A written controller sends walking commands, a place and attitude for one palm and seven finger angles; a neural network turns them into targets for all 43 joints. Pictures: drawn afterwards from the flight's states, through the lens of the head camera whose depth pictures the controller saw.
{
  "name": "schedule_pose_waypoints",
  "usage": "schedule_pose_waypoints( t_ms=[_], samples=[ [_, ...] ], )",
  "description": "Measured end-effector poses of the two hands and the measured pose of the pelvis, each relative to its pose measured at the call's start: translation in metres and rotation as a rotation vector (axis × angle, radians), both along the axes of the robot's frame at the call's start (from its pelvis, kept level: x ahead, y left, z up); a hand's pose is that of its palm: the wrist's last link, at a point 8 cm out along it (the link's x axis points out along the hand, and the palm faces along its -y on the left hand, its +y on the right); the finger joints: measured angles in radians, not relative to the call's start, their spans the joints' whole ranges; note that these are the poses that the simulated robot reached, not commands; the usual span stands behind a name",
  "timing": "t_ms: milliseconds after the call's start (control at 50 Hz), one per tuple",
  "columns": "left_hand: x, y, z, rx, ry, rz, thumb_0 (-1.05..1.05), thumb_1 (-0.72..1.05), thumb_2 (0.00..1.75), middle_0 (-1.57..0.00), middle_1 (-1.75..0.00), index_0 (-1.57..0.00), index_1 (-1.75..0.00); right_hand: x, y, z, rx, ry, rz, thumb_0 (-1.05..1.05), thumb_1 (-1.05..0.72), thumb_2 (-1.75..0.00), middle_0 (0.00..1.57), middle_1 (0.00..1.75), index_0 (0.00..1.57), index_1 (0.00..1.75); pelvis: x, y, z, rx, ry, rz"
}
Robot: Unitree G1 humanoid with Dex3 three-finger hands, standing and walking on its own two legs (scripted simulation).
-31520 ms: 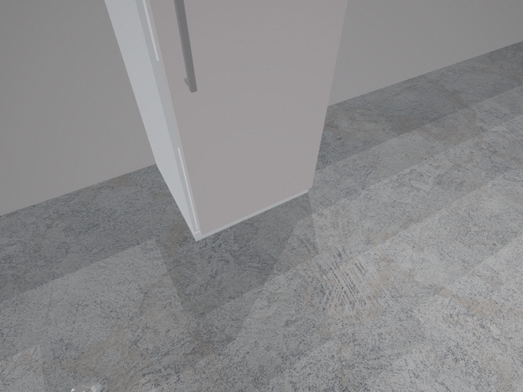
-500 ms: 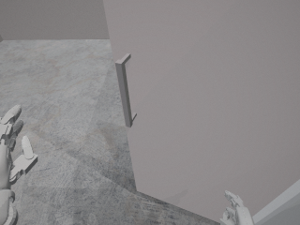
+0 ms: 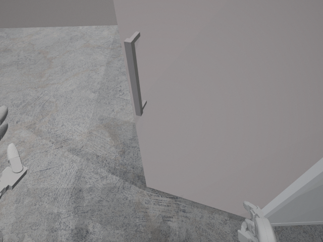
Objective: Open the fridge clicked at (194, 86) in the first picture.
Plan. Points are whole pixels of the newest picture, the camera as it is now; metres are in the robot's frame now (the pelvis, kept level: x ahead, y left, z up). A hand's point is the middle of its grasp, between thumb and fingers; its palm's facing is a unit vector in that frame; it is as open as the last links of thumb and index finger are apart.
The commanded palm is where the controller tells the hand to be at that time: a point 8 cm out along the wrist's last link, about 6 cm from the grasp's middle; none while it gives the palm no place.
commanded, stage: step back with the hand held close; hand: left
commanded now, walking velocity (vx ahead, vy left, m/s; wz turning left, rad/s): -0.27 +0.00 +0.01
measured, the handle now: (138, 79) +0.48 +0.11 +0.16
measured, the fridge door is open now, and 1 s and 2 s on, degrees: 70 70 70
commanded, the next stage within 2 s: stop stepping back and stand still in 1.26 s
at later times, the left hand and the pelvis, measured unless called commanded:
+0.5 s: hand (4, 192) +0.16 +0.27 +0.17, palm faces +0.49 -0.74 -0.45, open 7.5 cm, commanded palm +0.09 +0.31 +0.19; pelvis -0.04 +0.00 -0.01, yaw +2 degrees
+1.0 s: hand out of the picture +0.09 +0.30 +0.17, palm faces +0.54 -0.71 -0.45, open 7.5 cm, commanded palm +0.02 +0.32 +0.19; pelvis -0.09 +0.01 -0.02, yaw +6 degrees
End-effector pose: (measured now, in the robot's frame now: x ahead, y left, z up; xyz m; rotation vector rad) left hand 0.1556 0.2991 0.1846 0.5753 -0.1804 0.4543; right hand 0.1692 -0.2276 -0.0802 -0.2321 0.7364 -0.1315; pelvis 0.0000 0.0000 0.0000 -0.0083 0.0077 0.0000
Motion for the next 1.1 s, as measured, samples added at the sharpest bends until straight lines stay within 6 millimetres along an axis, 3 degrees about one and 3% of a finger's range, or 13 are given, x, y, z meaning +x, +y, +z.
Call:
schedule_pose_waypoints(
  t_ms=[200, 340, 460, 580, 760, 920, 1000, 1100],
  samples=[
    [-0.024, 0.010, -0.001, 0.060, -0.046, -0.008, 0.02, 0.88, 0.89, -0.21, -0.30, -0.21, -0.30, -0.032, -0.004, 0.000, -0.049, 0.011, -0.006, 0.01, -0.90, -0.90, 0.21, 0.30, 0.21, 0.30, -0.021, 0.002, -0.005, -0.009, -0.007, 0.041],
    [-0.043, 0.011, 0.000, 0.057, -0.093, 0.030, 0.02, 0.88, 0.89, -0.21, -0.30, -0.21, -0.30, -0.034, -0.005, -0.004, -0.055, 0.001, 0.028, 0.01, -0.90, -0.90, 0.21, 0.30, 0.21, 0.30, -0.029, -0.001, -0.010, -0.010, -0.017, 0.038],
    [-0.043, 0.007, -0.002, 0.023, -0.123, -0.016, 0.02, 0.88, 0.90, -0.21, -0.30, -0.21, -0.30, -0.036, -0.002, 0.002, -0.072, -0.012, 0.028, 0.01, -0.90, -0.90, 0.21, 0.30, 0.21, 0.30, -0.040, 0.003, -0.009, -0.010, -0.007, 0.029],
    [-0.047, 0.015, -0.003, 0.081, -0.115, -0.041, 0.01, 0.88, 0.89, -0.21, -0.30, -0.21, -0.30, -0.040, 0.003, 0.006, -0.078, -0.049, 0.019, 0.01, -0.90, -0.90, 0.21, 0.30, 0.21, 0.30, -0.050, 0.005, -0.014, -0.018, -0.011, 0.052],
    [-0.081, 0.017, -0.004, 0.073, -0.154, 0.028, 0.02, 0.88, 0.89, -0.21, -0.30, -0.21, -0.30, -0.046, 0.007, -0.006, -0.082, -0.015, 0.077, 0.01, -0.90, -0.90, 0.21, 0.30, 0.21, 0.30, -0.062, 0.001, -0.021, -0.003, -0.018, 0.074],
    [-0.093, 0.021, -0.002, 0.073, -0.180, -0.023, 0.01, 0.88, 0.89, -0.21, -0.30, -0.21, -0.30, -0.064, 0.015, -0.002, -0.094, -0.031, 0.058, 0.01, -0.90, -0.90, 0.21, 0.30, 0.21, 0.30, -0.085, 0.009, -0.022, -0.031, -0.023, 0.098],
    [-0.110, 0.028, 0.001, 0.070, -0.164, 0.005, 0.01, 0.88, 0.89, -0.21, -0.30, -0.21, -0.30, -0.075, 0.021, -0.001, -0.055, -0.033, 0.049, 0.01, -0.90, -0.90, 0.21, 0.30, 0.21, 0.30, -0.092, 0.005, -0.018, -0.044, -0.016, 0.100],
    [-0.130, 0.016, -0.001, 0.005, -0.129, 0.028, 0.02, 0.88, 0.90, -0.21, -0.30, -0.21, -0.30, -0.088, 0.024, 0.001, -0.020, -0.027, 0.086, 0.01, -0.90, -0.90, 0.21, 0.30, 0.21, 0.30, -0.109, -0.001, -0.010, -0.022, 0.023, 0.027]
  ],
)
